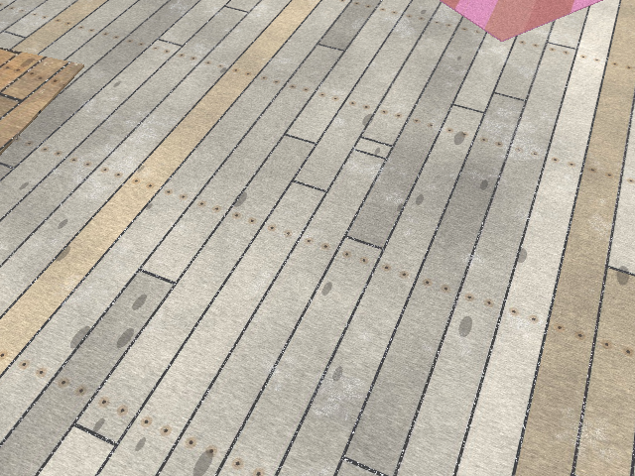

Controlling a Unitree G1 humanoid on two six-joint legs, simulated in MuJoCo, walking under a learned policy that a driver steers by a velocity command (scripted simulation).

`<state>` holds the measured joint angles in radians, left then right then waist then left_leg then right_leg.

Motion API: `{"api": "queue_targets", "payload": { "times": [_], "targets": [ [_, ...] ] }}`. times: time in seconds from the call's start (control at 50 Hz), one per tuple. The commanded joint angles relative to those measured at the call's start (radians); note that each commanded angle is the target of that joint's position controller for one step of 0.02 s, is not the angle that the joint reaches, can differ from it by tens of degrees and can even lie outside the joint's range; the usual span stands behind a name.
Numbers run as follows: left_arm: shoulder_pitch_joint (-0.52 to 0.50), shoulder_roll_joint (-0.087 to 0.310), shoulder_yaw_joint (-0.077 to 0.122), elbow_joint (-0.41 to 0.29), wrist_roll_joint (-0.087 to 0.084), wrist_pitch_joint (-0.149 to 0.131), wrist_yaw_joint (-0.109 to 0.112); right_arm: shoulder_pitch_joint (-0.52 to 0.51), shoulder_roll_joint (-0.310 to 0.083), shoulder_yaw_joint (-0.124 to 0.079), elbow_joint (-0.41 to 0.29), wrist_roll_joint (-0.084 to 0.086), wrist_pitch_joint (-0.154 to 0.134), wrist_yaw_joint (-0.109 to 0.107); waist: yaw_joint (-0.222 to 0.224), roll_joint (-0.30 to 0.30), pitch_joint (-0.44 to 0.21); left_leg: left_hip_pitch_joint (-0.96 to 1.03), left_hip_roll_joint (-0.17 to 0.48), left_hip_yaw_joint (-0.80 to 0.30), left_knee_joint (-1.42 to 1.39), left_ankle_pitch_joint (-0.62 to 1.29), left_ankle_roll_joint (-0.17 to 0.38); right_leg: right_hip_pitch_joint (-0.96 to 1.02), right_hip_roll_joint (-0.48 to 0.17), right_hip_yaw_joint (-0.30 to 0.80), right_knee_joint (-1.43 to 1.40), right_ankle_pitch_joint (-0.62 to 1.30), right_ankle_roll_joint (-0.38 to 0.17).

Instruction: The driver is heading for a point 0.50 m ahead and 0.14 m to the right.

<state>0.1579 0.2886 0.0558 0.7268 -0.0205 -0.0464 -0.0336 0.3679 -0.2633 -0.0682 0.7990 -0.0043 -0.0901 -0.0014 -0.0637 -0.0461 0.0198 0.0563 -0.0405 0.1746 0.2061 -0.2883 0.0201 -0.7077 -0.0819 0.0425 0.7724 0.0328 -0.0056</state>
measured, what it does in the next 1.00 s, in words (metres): walks ahead, turning right: right foot, then left foot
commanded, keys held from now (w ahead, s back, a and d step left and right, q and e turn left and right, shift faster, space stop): w+e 0.48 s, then no key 0.52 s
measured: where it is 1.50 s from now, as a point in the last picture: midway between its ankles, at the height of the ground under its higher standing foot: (350, 475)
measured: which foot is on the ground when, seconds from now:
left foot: down 0.00-0.16, up 0.18-0.60, down 0.62-1.00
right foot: up 0.00-0.14, down 0.16-0.64, up 0.66-0.92, down 0.94-1.00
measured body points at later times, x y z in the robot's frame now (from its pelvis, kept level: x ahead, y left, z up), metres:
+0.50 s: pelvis +0.28 -0.04 +0.01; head +0.32 -0.07 +0.45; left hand +0.43 +0.22 -0.10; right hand +0.43 -0.34 -0.08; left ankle +0.51 +0.09 -0.69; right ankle +0.23 -0.11 -0.74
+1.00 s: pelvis +0.45 -0.05 -0.01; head +0.46 -0.07 +0.44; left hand +0.68 +0.14 -0.11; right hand +0.48 -0.33 -0.13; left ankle +0.54 +0.04 -0.74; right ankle +0.42 -0.19 -0.74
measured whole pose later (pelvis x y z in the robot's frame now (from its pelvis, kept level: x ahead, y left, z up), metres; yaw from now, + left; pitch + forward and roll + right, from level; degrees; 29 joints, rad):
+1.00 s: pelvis +0.45 -0.05 -0.01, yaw -23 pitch -1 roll +1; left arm 0.21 0.25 0.03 0.71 0.02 0.04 0.03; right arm 0.17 -0.23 -0.01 0.80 -0.02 -0.03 0.02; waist -0.02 0.00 0.04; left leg -0.28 -0.02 0.02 0.49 -0.21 0.01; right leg -0.28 -0.02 0.07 0.55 -0.26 0.03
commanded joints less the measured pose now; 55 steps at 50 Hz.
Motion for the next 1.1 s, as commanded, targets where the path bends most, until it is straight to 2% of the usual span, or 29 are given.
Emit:
{"api": "queue_targets", "payload": {
  "times": [0.02,0.1,0.14,0.16,0.18,0.2,0.22,0.24,0.28,0.34,0.42,0.48,0.54,0.6,0.62,0.64,0.66,0.68,0.72,0.76,0.8,0.84,0.88,0.92,0.94,0.96,0.98,1.0,1.1],
  "targets": [
    [-0.126,0.019,-0.008,-0.112,-0.002,-0.014,-0.023,-0.031,-0.166,-0.04,-0.044,0.013,-0.008,-0.011,-0.002,0.077,0.102,-0.062,0.299,-0.042,-0.081,0.44,0.126,0.014,0.0,-0.039,-0.112,0.043,-0.031],
    [-0.116,0.071,0.016,-0.152,-0.002,-0.008,-0.041,-0.024,-0.216,-0.052,-0.03,0.02,0.028,-0.024,0.046,0.129,0.019,0.073,0.314,0.012,0.127,0.957,0.086,0.127,0.091,-0.137,-0.144,-0.13,-0.101],
    [0.106,0.149,0.06,-0.111,-0.006,0.001,-0.03,-0.043,-0.234,-0.053,-0.039,0.023,0.046,-0.033,0.176,0.138,-0.113,0.003,0.283,0.038,0.452,1.096,0.054,0.441,0.167,-0.16,-0.183,-0.158,-0.16],
    [0.262,0.213,0.09,-0.079,-0.006,0.013,-0.01,-0.04,-0.217,-0.042,-0.054,0.015,0.04,-0.039,0.251,0.071,-0.198,-0.222,0.243,0.035,0.732,0.842,0.017,0.747,0.106,-0.019,-0.215,-0.147,-0.206],
    [0.228,0.317,0.107,-0.102,-0.015,0.015,0.004,0.042,-0.065,0.006,-0.108,-0.012,0.013,-0.023,0.134,-0.237,-0.298,-0.69,0.004,-0.014,1.189,-0.148,-0.066,1.102,-0.189,0.585,-0.315,-0.274,-0.422],
    [0.251,0.249,0.082,-0.123,-0.003,0.003,0.001,0.003,-0.143,-0.001,-0.116,0.012,-0.033,-0.001,0.183,-0.107,-0.453,-0.794,-0.009,-0.295,1.29,-0.275,-0.044,1.159,-0.259,0.843,-0.456,-0.412,-0.459],
    [0.23,0.191,0.066,-0.113,0.008,-0.007,0.001,-0.111,-0.182,-0.011,-0.151,0.053,-0.051,0.01,0.198,-0.047,-0.312,-0.853,0.046,-0.306,1.259,-0.203,-0.02,1.063,-0.219,0.676,-0.473,-0.394,-0.386],
    [0.17,0.172,0.059,-0.11,0.004,-0.016,-0.001,-0.14,-0.162,-0.003,-0.167,0.045,-0.059,0.007,0.142,0.047,-0.165,-0.842,0.093,-0.292,1.135,-0.127,-0.009,0.881,-0.171,0.54,-0.482,-0.287,-0.342],
    [0.069,0.13,0.044,-0.135,0.014,-0.022,0.006,-0.135,-0.163,-0.012,-0.154,0.001,-0.047,-0.005,0.07,0.065,-0.085,-0.72,0.145,-0.284,0.992,-0.059,-0.021,0.649,-0.106,0.409,-0.511,-0.1,-0.312],
    [0.048,0.134,0.046,-0.131,0.012,-0.027,0.017,-0.107,-0.143,-0.008,-0.146,-0.013,-0.014,-0.006,0.035,0.026,-0.052,-0.641,0.151,-0.255,0.869,-0.022,-0.066,0.484,-0.068,0.315,-0.547,0.034,-0.316],
    [0.096,0.168,0.055,-0.104,0.002,-0.017,0.038,-0.265,-0.089,0.015,-0.185,-0.016,-0.007,-0.005,0.09,0.002,-0.016,-0.595,0.106,-0.227,0.56,0.248,-0.1,0.391,0.011,0.219,-0.539,-0.039,-0.252],
    [0.15,0.176,0.058,-0.082,-0.003,-0.007,0.044,-0.363,-0.095,0.016,-0.206,0.002,-0.017,0.006,0.135,-0.026,-0.019,-0.527,0.056,-0.229,0.4,0.366,-0.1,0.401,0.012,0.252,-0.515,-0.141,-0.221],
    [0.192,0.153,0.052,-0.054,-0.003,0.009,0.052,-0.376,-0.127,0.003,-0.21,-0.005,-0.03,0.02,0.139,-0.052,-0.032,-0.52,0.035,-0.241,0.306,0.353,-0.072,0.522,-0.013,0.296,-0.391,-0.009,-0.189],
    [0.156,0.124,0.043,-0.059,0.005,0.022,0.061,-0.278,-0.138,-0.012,-0.185,-0.018,-0.045,0.023,0.07,-0.076,-0.08,-0.38,0.029,-0.215,0.212,0.389,-0.007,0.579,0.008,0.314,-0.227,0.141,-0.128],
    [0.152,0.083,0.029,-0.075,0.015,0.017,0.06,-0.211,-0.173,-0.02,-0.182,-0.035,-0.051,0.017,0.04,-0.04,-0.161,-0.212,0.119,-0.271,0.225,0.596,0.04,0.535,0.059,0.276,-0.088,0.103,-0.084],
    [0.272,0.04,0.011,-0.075,0.02,0.01,0.058,-0.129,-0.24,-0.032,-0.178,-0.058,-0.045,0.012,0.059,0.17,-0.308,0.12,0.353,-0.515,0.304,0.916,0.193,0.309,0.156,0.206,0.196,-0.293,-0.011],
    [0.368,0.078,0.009,-0.054,0.009,0.009,0.054,-0.058,-0.217,-0.037,-0.136,-0.022,-0.02,0.019,0.052,0.345,-0.42,0.247,0.494,-0.773,0.273,0.818,0.323,0.147,0.199,0.147,0.426,-0.744,0.035],
    [0.326,0.155,0.029,-0.041,-0.002,0.019,0.055,-0.073,-0.169,-0.023,-0.148,0.003,-0.005,0.023,0.031,0.21,-0.346,0.157,0.457,-0.766,0.223,0.573,0.291,0.089,0.153,0.176,0.518,-0.704,0.052],
    [0.146,0.147,0.031,-0.072,0.011,0.054,0.066,-0.201,-0.082,0.015,-0.161,-0.012,0.015,0.021,0.036,0.075,-0.144,-0.088,0.336,-0.551,0.149,0.398,0.198,0.081,0.098,0.118,0.472,-0.601,0.066],
    [0.179,0.088,0.018,-0.077,0.015,0.077,0.068,-0.295,-0.084,0.02,-0.148,-0.019,0.02,0.024,0.109,0.19,-0.078,-0.29,0.279,-0.442,0.108,0.424,0.189,0.23,0.037,0.085,0.264,-0.545,0.08],
    [0.184,0.051,0.008,-0.058,0.02,0.072,0.07,-0.3,-0.099,0.012,-0.132,-0.024,0.028,0.021,0.104,0.204,-0.101,-0.337,0.218,-0.338,0.116,0.566,0.183,0.358,0.057,0.016,0.096,-0.511,0.086],
    [0.171,0.045,0.002,-0.053,0.024,0.066,0.067,-0.273,-0.118,0.007,-0.112,-0.01,0.033,0.018,0.089,0.187,-0.161,-0.294,0.242,-0.329,0.139,0.65,0.198,0.433,0.056,0.009,-0.038,-0.386,0.08],
    [0.167,0.05,0.005,-0.046,0.023,0.071,0.063,-0.277,-0.123,0.01,-0.099,0.001,0.042,0.015,0.097,0.168,-0.177,-0.301,0.245,-0.326,0.147,0.508,0.19,0.522,0.063,-0.006,-0.171,-0.255,0.063],
    [0.127,0.059,0.006,-0.056,0.041,0.078,0.06,-0.267,-0.092,0.025,-0.082,0.005,0.047,0.019,0.103,0.144,-0.134,-0.377,0.197,-0.316,0.136,0.171,0.12,0.617,0.058,0.009,-0.318,-0.135,0.026],
    [0.097,0.089,0.009,-0.08,0.053,0.08,0.064,-0.246,-0.067,0.036,-0.07,-0.007,0.045,0.023,0.089,0.102,-0.113,-0.425,0.163,-0.303,0.15,0.003,0.062,0.651,-0.009,0.087,-0.342,-0.085,-0.004],
    [0.05,0.154,0.022,-0.09,0.045,0.085,0.069,-0.19,-0.07,0.036,-0.065,-0.019,0.043,0.029,0.025,-0.015,-0.07,-0.437,0.086,-0.243,0.162,-0.109,0.017,0.591,-0.044,0.124,-0.327,-0.161,-0.048],
    [0.041,0.118,0.019,-0.073,0.042,0.082,0.063,-0.202,-0.054,0.041,-0.059,-0.023,0.048,0.026,0.038,-0.065,-0.06,-0.335,0.059,-0.183,0.199,-0.053,-0.014,0.472,-0.024,0.117,-0.349,-0.373,-0.065],
    [0.036,0.074,0.008,-0.08,0.045,0.077,0.06,-0.233,-0.085,0.034,-0.055,-0.018,0.054,0.021,0.061,-0.026,-0.014,-0.343,0.06,-0.197,0.206,-0.042,-0.019,0.429,0.009,0.097,-0.363,-0.419,-0.05],
    [0.056,0.063,0.002,-0.06,0.038,0.045,0.061,-0.208,-0.077,0.034,-0.022,-0.012,0.056,0.008,0.06,-0.01,-0.033,-0.313,0.071,-0.201,0.244,0.134,-0.007,0.478,0.02,0.075,-0.303,-0.152,-0.014]
  ]
}}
